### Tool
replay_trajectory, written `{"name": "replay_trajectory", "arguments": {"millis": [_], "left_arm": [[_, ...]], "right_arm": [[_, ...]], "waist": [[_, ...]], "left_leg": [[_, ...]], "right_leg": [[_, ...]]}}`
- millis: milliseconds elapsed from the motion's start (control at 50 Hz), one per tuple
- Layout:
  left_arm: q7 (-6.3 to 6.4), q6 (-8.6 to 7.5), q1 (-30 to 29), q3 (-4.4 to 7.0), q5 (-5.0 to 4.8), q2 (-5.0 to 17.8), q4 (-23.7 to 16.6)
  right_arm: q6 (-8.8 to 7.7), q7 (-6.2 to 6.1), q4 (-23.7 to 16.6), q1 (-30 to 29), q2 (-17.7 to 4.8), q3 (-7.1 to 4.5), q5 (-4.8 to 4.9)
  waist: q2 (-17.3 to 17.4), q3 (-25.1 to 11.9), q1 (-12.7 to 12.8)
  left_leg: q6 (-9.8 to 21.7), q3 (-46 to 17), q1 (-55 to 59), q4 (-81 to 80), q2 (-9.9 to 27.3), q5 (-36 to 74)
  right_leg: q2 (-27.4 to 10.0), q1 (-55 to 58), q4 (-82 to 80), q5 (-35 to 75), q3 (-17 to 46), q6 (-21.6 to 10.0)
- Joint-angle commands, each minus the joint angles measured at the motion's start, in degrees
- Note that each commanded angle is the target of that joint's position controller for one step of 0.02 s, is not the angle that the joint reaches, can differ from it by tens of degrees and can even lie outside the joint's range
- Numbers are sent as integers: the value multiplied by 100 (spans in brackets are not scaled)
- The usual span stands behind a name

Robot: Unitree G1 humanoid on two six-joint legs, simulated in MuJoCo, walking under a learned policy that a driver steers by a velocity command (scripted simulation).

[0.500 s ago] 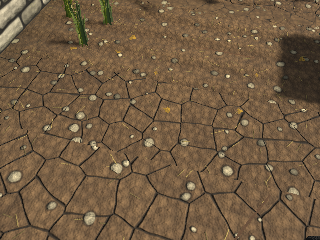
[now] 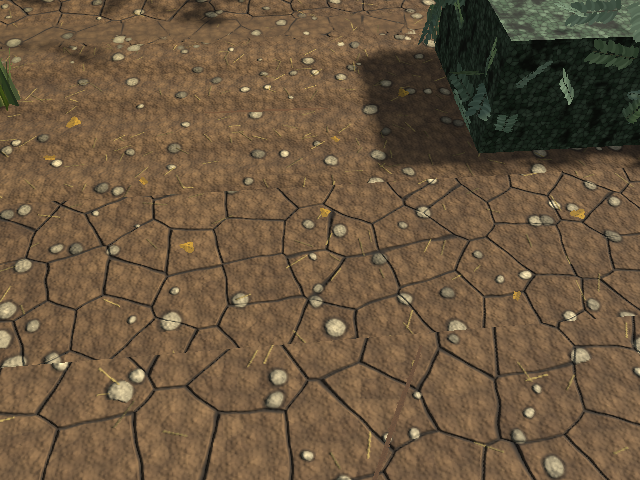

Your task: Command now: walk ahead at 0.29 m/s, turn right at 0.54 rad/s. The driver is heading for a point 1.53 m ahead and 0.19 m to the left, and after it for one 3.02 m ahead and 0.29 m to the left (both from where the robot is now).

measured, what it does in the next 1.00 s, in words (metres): goes down: right foot, then left foot 0.16 m lower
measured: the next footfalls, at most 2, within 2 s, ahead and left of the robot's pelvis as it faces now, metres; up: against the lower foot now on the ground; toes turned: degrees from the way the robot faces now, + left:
right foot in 0.26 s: +0.08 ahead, -0.16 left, +0.00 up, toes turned -8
left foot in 0.76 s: +0.32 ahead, +0.10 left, -0.16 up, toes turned -4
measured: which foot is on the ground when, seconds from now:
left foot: down 0.00-0.28, up 0.30-0.74, down 0.76-1.00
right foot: up 0.00-0.24, down 0.26-0.78, up 0.80-0.98, down 1.00-1.00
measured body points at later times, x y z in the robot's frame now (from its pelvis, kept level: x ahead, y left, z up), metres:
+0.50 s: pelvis +0.09 -0.06 -0.03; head +0.11 -0.06 +0.42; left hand +0.16 +0.19 -0.15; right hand +0.26 -0.32 -0.11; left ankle +0.14 +0.06 -0.70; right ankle +0.04 -0.16 -0.75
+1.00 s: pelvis +0.21 +0.02 -0.18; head +0.23 +0.02 +0.27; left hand +0.27 +0.24 -0.31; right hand +0.28 -0.21 -0.31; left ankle +0.28 +0.10 -0.91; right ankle +0.15 -0.11 -0.74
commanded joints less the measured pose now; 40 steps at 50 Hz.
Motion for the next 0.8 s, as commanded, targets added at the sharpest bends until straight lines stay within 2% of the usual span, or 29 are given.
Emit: {"name": "replay_trajectory", "arguments": {"millis": [20, 120, 140, 160, 200, 240, 260, 280, 300, 320, 340, 360, 380, 420, 440, 480, 500, 520, 560, 580, 600, 620, 640, 680, 720, 740, 760, 780, 800], "left_arm": [[-63, -100, -597, 13, 34, 124, -487], [14, -73, -695, -70, 90, 9, -583], [12, -99, -389, -76, 190, 17, -539], [12, -115, -258, -43, 185, 93, -543], [22, -134, -87, 0, 141, 183, -601], [28, -200, 340, 110, 38, 395, -508], [54, -263, 648, 172, -50, 503, -391], [154, -377, 1108, 236, -31, 675, -171], [330, -481, 1292, 284, -62, 1206, -163], [305, -591, 1622, 192, 73, 998, -263], [199, -706, 1422, 241, 34, 877, -114], [193, -651, 1187, 161, -172, 529, 35], [201, -527, 970, 37, -294, 224, 34], [191, -344, 293, -60, -188, 123, -145], [222, -316, -58, -123, 24, -3, -229], [202, -318, -709, -116, 119, 217, -375], [364, -403, -246, -71, 116, 400, -237], [471, -468, 369, -119, 69, 280, -12], [582, -471, 1862, -234, -21, -149, 520], [643, -408, 1824, -306, -111, -291, 434], [566, -321, 1756, -304, -80, -52, 424], [410, -232, 1468, -317, 65, 122, 430], [277, -238, 1256, -336, 160, 195, 403], [211, -312, 1144, -418, 42, 113, 456], [265, -306, 1176, -459, -96, 193, 698], [252, -233, 1256, -454, -41, 354, 902], [185, -164, 1301, -465, -43, 430, 997], [20, -123, 1701, -489, 40, 301, 1093], [-144, -36, 2510, -658, 34, -409, 1140]], "right_arm": [[-75, 113, 84, 693, -777, -224, -66], [-95, 344, 455, 678, -744, -206, -69], [-110, 321, 337, 426, -834, -227, -255], [-126, 304, 295, 119, -820, -241, -298], [-172, 247, 198, -417, -1000, -303, -246], [-144, 228, 194, -742, -1380, -442, -184], [-103, 268, 246, -925, -1495, -499, -37], [-62, 333, 311, -616, -1318, -465, -53], [11, 462, 324, 501, -295, -215, -328], [-85, 548, 230, 531, -86, -110, -103], [-79, 509, -353, -742, -458, -235, 220], [-3, 360, -445, -1124, -786, -345, 160], [88, 262, -288, -1005, -745, -343, -25], [232, 236, -36, -602, -400, -202, -153], [290, 371, 211, -147, -160, -92, -314], [302, 653, 475, 380, -100, -71, -210], [253, 645, 347, -201, -577, -180, -276], [245, 577, 227, -712, -668, -204, -298], [273, 442, -3, -1654, -402, -112, -283], [263, 453, 79, -1938, -227, 19, -272], [297, 490, 148, -2016, -28, 94, -289], [347, 527, 200, -1811, 7, 127, -262], [408, 543, 260, -1504, -148, 91, -211], [482, 512, 227, -1411, -479, 2, -103], [532, 433, 242, -1345, -557, -31, -54], [542, 359, 310, -1160, -676, -124, 34], [504, 297, 348, -755, -903, -290, 169], [415, 278, 491, 5, -1371, -518, 265], [385, 407, 664, 653, -1597, -585, 209]], "waist": [[592, 353, -351], [612, 454, -200], [777, 230, 13], [647, 177, 182], [663, 132, 437], [616, 16, 721], [483, 15, 978], [57, -254, 1006], [-1486, -1373, 401], [-762, -1417, 607], [-945, -243, 896], [-571, 56, 763], [-95, -40, 573], [-219, 96, 26], [-160, 65, -151], [-43, -95, -455], [-138, -71, 47], [-140, -119, 431], [-151, -40, 1126], [212, 99, 1302], [45, 223, 1268], [-147, 282, 1012], [-150, 361, 767], [-104, 438, 678], [-131, 492, 705], [-72, 501, 646], [15, 303, 394], [456, -278, 125], [1881, -2083, 102]], "left_leg": [[1040, -1097, 1053, -759, 1607, -84], [1300, -876, 705, -745, 1801, 924], [1280, -700, 282, -377, 1743, 1703], [1257, -577, 68, -192, 1747, 2224], [952, -252, -519, 268, 1579, 2706], [629, -39, -900, 1303, 1409, 3017], [490, -39, -883, 2127, 1349, 2956], [288, 55, -1173, 3400, 915, 2373], [-280, 174, -2652, 5592, 90, -2345], [-241, -1103, -3379, 6231, -259, -3018], [-308, -1268, -4362, 6392, -108, -2914], [-324, -1330, -4657, 6298, 299, -2588], [-418, -1347, -4281, 6054, 507, -2276], [-575, -1243, -3246, 5223, 601, -1394], [-512, -1219, -2609, 5028, 572, -119], [-546, -806, -1066, 4809, 335, 1010], [-582, -1231, -2368, 4302, 420, 2035], [-650, -1486, -3407, 3762, 621, 2126], [-781, -1735, -5175, 2825, 823, 1850], [-769, -1673, -5067, 1433, 938, 2873], [-706, -1207, -4019, 1144, 692, 3622], [-626, -989, -2751, 1515, 541, 3905], [-605, -1039, -2214, 1827, 559, 4039], [-626, -1164, -2064, 1376, 721, 3526], [-550, -1222, -1801, 567, 757, 3308], [-383, -1054, -1199, 304, 681, 3710], [-159, -776, -239, 179, 568, 3779], [264, -638, 1197, 577, 720, 4831], [1469, -1627, 3668, 1933, 1941, 7003]], "right_leg": [[-258, -1392, -513, 332, -91, 16], [-308, -743, -1567, 200, -414, -204], [-254, -107, -818, 551, -447, -290], [-235, 103, -782, 516, -423, -312], [-147, 994, -970, 178, -580, -385], [137, 1953, -1569, 129, -867, -433], [197, 2316, -2881, 378, -930, -481], [398, 3126, -3618, 1306, -1144, -711], [-1119, 5075, -3331, 4807, 887, -2314], [-1858, 5083, -3391, 6735, 1770, -2986], [-2215, 4031, -3938, 5372, 2117, -2825], [-2266, 3588, -4102, 3446, 2168, -2504], [-2002, 3084, -3902, 3270, 1715, -2234], [-1450, 1859, -4206, 3192, 932, -1817], [-1078, 1180, -4035, 2860, 482, -1595], [-602, -323, -3798, 2835, -240, -1330], [-635, 743, -3558, 1868, 92, -1488], [-977, 1824, -3085, 1330, 557, -1594], [-1435, 3323, -2376, 715, 1422, -1803], [-1136, 2943, -2062, -458, 1145, -1575], [-888, 1782, -2173, -809, 930, -1636], [-860, 320, -2396, -1311, 928, -1674], [-985, -392, -2413, -1744, 1068, -1661], [-1134, -266, -2093, -1901, 1336, -1489], [-1253, 210, -1578, -1894, 1508, -1274], [-1301, 90, -1249, -1976, 1500, -1178], [-1113, -173, -858, -1898, 1260, -960], [-588, -475, 196, -1848, 460, -492], [297, -1381, 3065, -3893, -503, 222]]}}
